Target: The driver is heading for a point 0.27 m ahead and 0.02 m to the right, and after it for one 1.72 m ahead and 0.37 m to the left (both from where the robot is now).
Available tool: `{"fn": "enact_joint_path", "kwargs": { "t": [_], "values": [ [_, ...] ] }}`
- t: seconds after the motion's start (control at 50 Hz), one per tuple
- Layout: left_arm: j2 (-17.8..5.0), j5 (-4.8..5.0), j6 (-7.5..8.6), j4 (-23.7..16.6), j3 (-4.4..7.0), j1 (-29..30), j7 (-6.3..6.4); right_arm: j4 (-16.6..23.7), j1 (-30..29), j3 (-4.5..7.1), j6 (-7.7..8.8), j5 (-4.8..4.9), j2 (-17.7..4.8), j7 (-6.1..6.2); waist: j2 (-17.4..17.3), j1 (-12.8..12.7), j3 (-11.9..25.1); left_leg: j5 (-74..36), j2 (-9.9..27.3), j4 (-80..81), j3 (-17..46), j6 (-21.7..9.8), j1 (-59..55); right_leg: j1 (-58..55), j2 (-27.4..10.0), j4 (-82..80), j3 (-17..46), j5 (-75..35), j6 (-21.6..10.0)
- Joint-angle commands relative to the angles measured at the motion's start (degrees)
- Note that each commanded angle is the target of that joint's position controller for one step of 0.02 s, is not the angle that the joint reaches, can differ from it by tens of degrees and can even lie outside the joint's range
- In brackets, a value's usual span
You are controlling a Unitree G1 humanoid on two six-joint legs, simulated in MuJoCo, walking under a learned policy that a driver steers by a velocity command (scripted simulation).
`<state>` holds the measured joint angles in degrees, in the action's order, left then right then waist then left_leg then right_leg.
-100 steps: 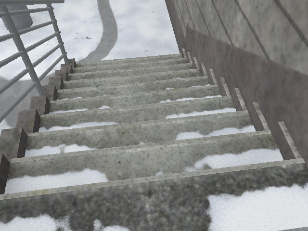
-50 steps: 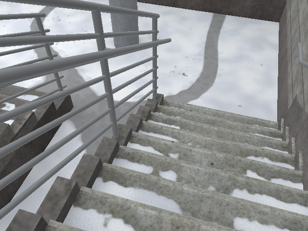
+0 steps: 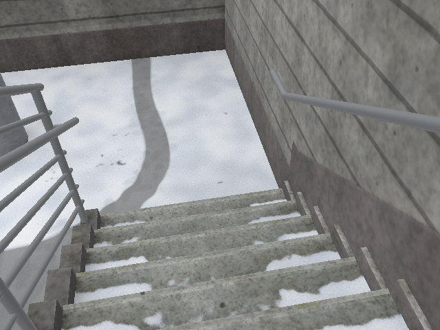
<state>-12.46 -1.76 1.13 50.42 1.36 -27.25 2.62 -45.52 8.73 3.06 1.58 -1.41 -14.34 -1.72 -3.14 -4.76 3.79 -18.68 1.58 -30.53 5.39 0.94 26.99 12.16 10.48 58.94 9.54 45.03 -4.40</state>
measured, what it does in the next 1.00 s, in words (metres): goes down, turning left: left foot 0.16 m lower, then right foot 0.16 m lower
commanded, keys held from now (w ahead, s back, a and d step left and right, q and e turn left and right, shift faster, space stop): w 0.18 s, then w+q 0.82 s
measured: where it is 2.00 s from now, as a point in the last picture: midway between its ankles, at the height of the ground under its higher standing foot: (197, 297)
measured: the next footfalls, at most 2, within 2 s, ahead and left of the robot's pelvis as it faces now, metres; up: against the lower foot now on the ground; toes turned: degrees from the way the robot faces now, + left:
left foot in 0.06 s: +0.15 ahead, +0.12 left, -0.16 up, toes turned -3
right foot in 0.66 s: +0.49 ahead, -0.04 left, -0.33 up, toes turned +10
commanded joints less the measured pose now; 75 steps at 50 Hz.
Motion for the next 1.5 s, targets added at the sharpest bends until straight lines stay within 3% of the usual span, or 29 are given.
{"fn": "enact_joint_path", "kwargs": {
  "t": [0.02, 0.06, 0.08, 0.1, 0.14, 0.16, 0.2, 0.3, 0.34, 0.42, 0.6, 0.66, 0.68, 0.7, 0.72, 0.76, 0.8, 0.9, 0.94, 1.02, 1.12, 1.2, 1.22, 1.24, 1.26, 1.3, 1.38, 1.42, 1.5],
  "values": [
    [-7.4, -1.46, -0.47, -1.8, 1.26, 1.2, 1.40, 1.2, 5.2, 1.69, 1.15, 1.24, -3.9, 0.96, 8.9, 3.4, -8.7, -0.8, 0.3, 6.4, -2.3, -1.2, -12.4, 9.9, -9.6, 0.1, 14.9, -35.4, -9.1],
    [-6.6, -0.31, -0.22, 0.0, 1.44, -1.8, 0.72, -4.6, 20.3, 2.79, 1.42, -0.27, -5.8, 1.82, -0.5, 8.2, -6.6, 3.5, 3.0, 17.4, -0.7, -4.2, -25.7, 13.0, -4.6, 25.2, 6.3, -33.8, -7.6],
    [-3.0, 1.12, 0.61, 1.3, 1.78, -5.8, -0.54, -6.5, 28.3, 3.19, 1.00, -0.47, -8.3, 1.23, -9.9, 8.9, 3.0, -15.0, 11.4, -3.3, 5.3, -7.1, -45.4, 29.8, 2.0, 51.7, 0.4, 3.8, -5.4],
    [-2.4, 2.24, 0.85, -0.3, 1.20, -9.5, -0.21, -6.8, 30.7, 2.16, 0.62, 0.30, -8.0, -0.07, -9.6, 6.1, 6.6, -18.8, 16.6, -14.0, 10.9, -6.7, -53.7, 45.6, -0.8, 65.5, -2.4, 7.0, -4.0],
    [-5.4, 0.67, 0.53, -3.2, 1.13, 0.6, -0.09, -6.9, 27.9, 3.23, 1.09, 2.75, -10.3, 0.61, -10.3, 8.0, 1.8, 24.7, 23.4, 6.5, 29.9, -15.5, -42.5, 58.5, -4.2, 63.8, -7.5, -6.5, -1.2],
    [-7.9, -1.17, -0.26, -4.1, 1.71, 10.9, -0.11, -5.7, 23.0, 1.34, 1.86, 2.34, -5.3, 0.72, -0.5, 8.5, -8.7, 37.0, 19.2, 10.1, 24.2, -15.2, -28.4, 57.7, -7.7, 55.0, -2.7, -14.5, -1.4],
    [-4.9, -0.81, -1.26, -3.2, 1.03, 12.4, -0.73, -9.1, 22.5, -0.73, 2.90, -0.16, -1.9, 1.39, -0.6, 4.9, -14.5, 27.3, 15.2, 4.8, 22.6, -12.6, -11.6, 52.4, -8.6, 43.7, 2.3, -22.3, -1.1],
    [-2.1, -1.68, -1.86, 0.5, 0.72, 10.4, -2.93, -8.4, 19.4, -0.02, 3.38, 1.28, -6.5, 2.19, -6.2, 0.0, -5.6, 10.6, 8.2, 8.2, 14.0, -13.3, -0.2, 26.3, -12.0, 11.4, -8.4, -55.6, 2.4],
    [-4.4, -0.49, -1.74, -1.3, 1.53, 17.0, -3.02, -9.6, 23.9, -0.56, 2.56, 2.95, -2.6, 2.72, -2.3, 2.4, -7.0, 17.3, 7.8, 4.9, 16.3, -13.8, -12.2, 36.6, -15.0, 6.1, -5.0, -58.3, 2.9],
    [-3.0, -1.71, -0.24, -3.5, 1.42, 30.1, -3.74, -9.0, 30.1, -0.33, 1.87, 0.22, -2.4, 4.61, 0.5, 8.7, -8.8, 29.5, 4.2, -3.1, 18.7, -16.0, -21.1, 41.0, -13.4, -12.9, -5.3, -64.2, 4.3],
    [-0.8, 1.86, 2.74, -7.8, 0.73, 28.9, -2.85, -9.3, 27.7, -0.98, 0.15, -1.16, -0.9, 4.67, -1.9, 15.0, -10.4, 19.7, -3.2, -21.0, 16.4, -12.9, -17.1, 12.7, -11.2, -43.6, -6.6, -66.6, 3.9],
    [-4.6, 0.93, 2.91, -1.0, 2.62, 8.7, -1.71, -10.3, 27.5, -0.19, -1.23, -0.41, -4.4, 4.55, 5.8, 6.0, -4.0, 30.9, -6.3, -50.2, 11.2, -12.8, -6.9, -13.5, -15.9, -49.3, -6.8, -72.0, 2.3],
    [-7.2, 0.36, 2.17, 0.2, 3.04, 1.8, -2.07, -10.3, 31.3, 0.35, -0.44, 1.12, -2.8, 3.37, 12.2, 5.4, 4.3, 66.0, -10.3, -67.4, 5.6, -10.7, 10.2, -34.6, -22.7, -30.8, -2.1, -86.4, 1.3],
    [-8.5, 0.18, 1.48, 0.3, 3.14, -4.2, -2.90, -9.9, 37.1, 0.15, -0.30, 3.76, -2.9, 4.27, 14.5, 4.0, 14.9, 76.0, -8.8, -85.9, 3.1, -9.0, 24.0, -51.4, -33.6, -13.0, 4.6, -93.6, -4.5],
    [-10.7, 1.87, 1.52, 1.0, 4.39, -5.1, -4.11, -7.2, 33.2, -0.80, -0.22, 3.25, -3.8, 4.81, 14.5, 1.6, 19.0, 70.2, -5.1, -91.0, -0.2, -8.3, 33.7, -51.0, -39.0, -19.3, 13.6, -67.2, -12.2],
    [-4.0, 0.70, 1.88, -1.0, 2.95, 3.5, -3.23, -5.3, 16.4, 0.65, -1.12, -1.12, -6.0, 3.59, 5.3, 1.8, 0.6, 48.6, -0.9, -76.4, -0.8, -6.9, 33.6, -20.8, -34.3, -37.8, 13.5, -26.5, -13.6],
    [-1.4, 0.05, 3.77, 0.8, 1.49, 5.0, -2.80, -6.4, 14.1, 1.71, -2.37, -1.75, -4.8, 2.98, 2.0, 7.0, -10.4, 35.3, 1.8, -57.5, 4.2, -5.7, 24.4, 1.2, -28.3, -34.9, 5.5, -45.7, -7.8],
    [-6.0, 0.48, 4.54, 3.3, 2.16, 0.6, -2.10, -8.3, 14.6, 1.25, -3.99, -1.76, 0.9, 1.37, 11.6, 9.2, -4.8, 18.1, -0.2, -45.5, -0.9, -4.7, 15.7, 7.0, -27.4, -31.6, -1.4, -59.3, -7.1],
    [-1.4, 1.66, 4.69, 3.6, 1.04, 0.8, -2.16, -5.8, 7.6, 2.03, -3.60, -1.17, -1.2, 1.20, 7.9, 8.9, -6.9, 6.2, 0.8, -35.0, 3.2, -6.3, 20.2, 4.1, -24.3, -29.9, -5.0, -45.9, -3.2],
    [-4.3, 1.00, 5.39, 3.9, 0.62, 2.0, -0.97, -3.9, -2.7, 0.56, -1.26, -0.59, 0.5, -1.05, 6.1, 5.6, -9.4, -19.0, -2.6, -15.5, -3.7, -6.4, 2.9, 15.3, -21.5, -27.3, -10.7, -21.9, -0.7],
    [-4.0, -1.50, 2.75, 8.2, 0.42, -8.8, -0.61, 0.3, -14.3, -0.49, -0.47, 0.41, 0.6, -1.16, 7.5, -4.0, -17.0, -5.3, -0.2, 2.6, -6.5, -6.6, 8.5, -1.0, -24.2, -15.9, -9.8, -34.5, -3.2],
    [-6.1, -1.68, 0.14, 10.5, 0.60, -9.7, 0.86, -8.7, 7.1, 0.91, -0.19, 0.30, -2.4, 1.02, 4.3, 4.0, -7.7, 5.6, -0.7, 14.5, -9.4, -9.0, -18.2, -1.9, -22.8, 12.7, -11.7, -53.7, -5.3],
    [-6.2, -0.91, 0.52, 11.3, 1.02, -10.5, 0.15, -12.3, 16.1, 2.16, -0.94, -0.36, -4.7, 0.72, -2.1, 8.5, -2.8, 0.9, 0.6, 15.4, -8.7, -9.1, -33.9, 7.4, -17.8, 29.9, -14.8, -38.7, -3.9],
    [-2.6, 0.68, 0.94, 10.1, 0.77, -14.2, -0.56, -13.8, 22.3, 2.95, -0.84, -0.61, -10.0, 0.02, -12.1, 7.0, 4.9, -35.1, 11.7, -9.6, -0.2, -15.1, -57.5, 32.3, -12.1, 55.8, -17.1, 10.5, -0.7],
    [-5.5, 2.83, 1.60, 6.8, 0.76, -12.8, -0.55, -12.4, 25.6, 3.49, -1.13, 1.85, -11.8, -0.60, -7.0, 10.3, 18.0, -34.8, 20.1, -15.9, 9.9, -21.3, -66.9, 42.0, -12.9, 63.0, -9.9, 11.3, -0.3],
    [-6.5, 0.67, 1.93, 1.2, 1.10, 3.9, -0.62, -12.2, 22.2, 2.73, -1.89, 0.75, -8.6, 1.53, -4.2, 12.2, 4.4, 25.2, 22.5, 5.7, 19.5, -24.4, -48.0, 55.4, -15.1, 48.1, -8.2, -4.4, 0.6],
    [-1.1, -0.99, -1.42, 5.1, 1.48, 1.4, -1.76, -10.3, 9.6, -0.13, 1.52, 0.13, -2.5, 1.95, 3.5, 0.9, -9.8, 23.3, 13.3, 8.7, 6.5, -15.7, -2.3, 29.0, -16.0, 12.8, -4.2, -34.0, 4.4],
    [0.5, -2.05, -2.64, 8.7, 1.65, -4.3, -2.31, -11.9, 12.5, 1.20, 3.01, 0.00, -6.3, 1.96, -1.7, -0.3, -6.3, 14.2, 12.9, 6.3, 5.6, -16.1, 0.6, 22.4, -13.5, 14.5, -5.7, -43.9, 3.9],
    [-3.1, -0.48, -1.32, 3.8, 3.39, 9.5, -2.89, -12.8, 12.1, -0.26, 4.58, 1.71, -0.5, 2.59, -0.8, 1.0, -9.8, 39.5, 8.9, 1.3, 0.2, -10.7, 0.2, 26.3, -12.1, -7.3, -1.4, -69.8, 1.6]
  ]
}}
